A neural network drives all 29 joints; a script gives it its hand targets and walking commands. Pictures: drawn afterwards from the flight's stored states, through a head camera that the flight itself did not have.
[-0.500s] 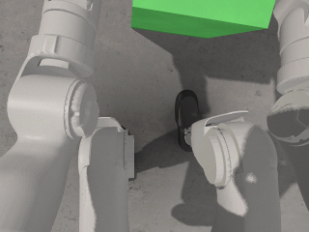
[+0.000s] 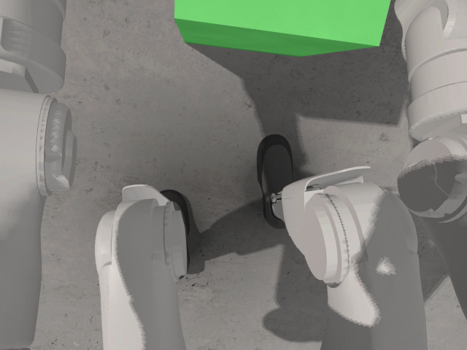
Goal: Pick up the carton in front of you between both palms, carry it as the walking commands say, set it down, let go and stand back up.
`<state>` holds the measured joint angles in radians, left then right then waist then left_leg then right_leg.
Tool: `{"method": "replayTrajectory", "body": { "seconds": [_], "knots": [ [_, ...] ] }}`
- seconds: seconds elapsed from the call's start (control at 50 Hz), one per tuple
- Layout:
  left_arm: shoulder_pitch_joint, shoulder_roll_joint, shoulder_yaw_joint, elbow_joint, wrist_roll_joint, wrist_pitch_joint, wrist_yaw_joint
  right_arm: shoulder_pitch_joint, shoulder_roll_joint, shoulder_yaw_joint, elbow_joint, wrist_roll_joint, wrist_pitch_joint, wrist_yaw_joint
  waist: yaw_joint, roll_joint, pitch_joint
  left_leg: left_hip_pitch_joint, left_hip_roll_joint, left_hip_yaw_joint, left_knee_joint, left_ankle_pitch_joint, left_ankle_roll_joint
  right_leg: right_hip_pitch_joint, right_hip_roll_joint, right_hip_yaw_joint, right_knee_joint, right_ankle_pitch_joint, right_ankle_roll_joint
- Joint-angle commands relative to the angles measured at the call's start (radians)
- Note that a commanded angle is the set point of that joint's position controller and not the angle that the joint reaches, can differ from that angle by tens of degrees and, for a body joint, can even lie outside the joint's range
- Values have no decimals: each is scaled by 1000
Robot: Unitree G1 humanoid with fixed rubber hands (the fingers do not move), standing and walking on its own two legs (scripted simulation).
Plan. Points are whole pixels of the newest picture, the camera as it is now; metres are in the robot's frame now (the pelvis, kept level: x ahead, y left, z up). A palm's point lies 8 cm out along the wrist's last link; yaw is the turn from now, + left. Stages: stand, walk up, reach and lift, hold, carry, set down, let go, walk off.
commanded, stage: set down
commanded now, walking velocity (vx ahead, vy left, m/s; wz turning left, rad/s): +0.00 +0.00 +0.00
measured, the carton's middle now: out of the picture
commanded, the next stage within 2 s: let go in 0.92 s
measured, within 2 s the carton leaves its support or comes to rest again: neither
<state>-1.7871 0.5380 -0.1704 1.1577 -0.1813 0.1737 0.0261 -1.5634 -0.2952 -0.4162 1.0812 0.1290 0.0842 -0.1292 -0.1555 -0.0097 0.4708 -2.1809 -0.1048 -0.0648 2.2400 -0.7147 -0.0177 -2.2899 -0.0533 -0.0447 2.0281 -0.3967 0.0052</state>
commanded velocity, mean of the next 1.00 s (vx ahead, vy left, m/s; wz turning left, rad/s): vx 0.00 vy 0.00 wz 0.00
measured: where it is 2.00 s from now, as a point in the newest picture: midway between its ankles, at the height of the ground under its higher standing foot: (224, 222)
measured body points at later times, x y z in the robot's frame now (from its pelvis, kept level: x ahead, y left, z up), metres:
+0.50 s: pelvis +0.01 +0.00 +0.11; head +0.38 -0.01 +0.37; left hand +0.66 +0.12 +0.00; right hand +0.55 -0.26 -0.01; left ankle +0.07 +0.11 -0.35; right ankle +0.16 -0.12 -0.35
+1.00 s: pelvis +0.03 +0.00 +0.24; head +0.37 -0.01 +0.54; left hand +0.65 +0.12 +0.15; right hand +0.54 -0.27 +0.14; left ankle +0.07 +0.11 -0.35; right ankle +0.16 -0.12 -0.35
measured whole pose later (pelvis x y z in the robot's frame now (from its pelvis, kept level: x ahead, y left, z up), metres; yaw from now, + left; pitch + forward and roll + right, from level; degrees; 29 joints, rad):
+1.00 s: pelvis +0.03 +0.00 +0.24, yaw +2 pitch +47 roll +1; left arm -1.48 0.45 0.17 1.06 0.08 0.28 -0.09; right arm -1.16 -0.13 -0.48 0.66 -0.02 0.28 -0.10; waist -0.18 0.04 0.01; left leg -1.64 -0.06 -0.03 1.26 -0.45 0.00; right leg -1.73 -0.02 0.01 1.13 -0.22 0.01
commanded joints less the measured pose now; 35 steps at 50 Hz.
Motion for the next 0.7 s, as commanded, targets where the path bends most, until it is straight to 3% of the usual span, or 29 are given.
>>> {"method": "replayTrajectory", "body": {
  "seconds": [0.0, 0.08, 0.14, 0.2, 0.32, 0.46, 0.56, 0.68],
  "knots": [
    [-341, 102, 46, -166, 20, -6, 13, -207, -153, 17, -208, 14, 11, -27, -115, 223, -1509, 281, 65, 74, -297, 290, -18, 1178, 62, 11, -38, 543, -15],
    [-361, 135, 78, -218, 35, 58, 13, -210, -140, 48, -312, 39, 84, -62, -97, 201, -1607, 358, 43, 97, -374, 235, 7, 1236, 85, -12, -110, 444, -5],
    [-317, 118, 109, -145, 48, 88, -10, -174, -96, 44, -308, 17, 123, -65, -91, 172, -1473, 339, 37, 88, -436, 178, 20, 1119, 89, -19, -177, 322, 4],
    [-257, 94, 145, -82, 71, 87, -37, -141, -54, 29, -304, -22, 131, -53, -86, 142, -1380, 298, 30, 77, -482, 165, 24, 1049, 88, -19, -221, 297, 11],
    [-197, 85, 202, -62, 123, 74, -58, -90, -31, 0, -340, -62, 135, -33, -80, 136, -1404, 340, 18, 74, -572, 222, 18, 1047, 92, -32, -305, 348, 21],
    [-188, 69, 196, -195, 133, 96, -53, -6, -45, -26, -436, -61, 162, -24, -105, 215, -1611, 572, 7, 78, -670, 386, 2, 1102, 104, -51, -418, 463, 20],
    [-153, 56, 204, -265, 145, 120, -54, 59, -43, -30, -499, -56, 186, -14, -104, 255, -1680, 708, 4, 79, -747, 490, -8, 1139, 106, -49, -512, 526, 18],
    [-88, 48, 247, -257, 174, 125, -70, 118, -12, -33, -519, -70, 197, -2, -90, 232, -1633, 715, -1, 84, -873, 494, -5, 1238, 105, -30, -625, 560, 22]
  ]
}}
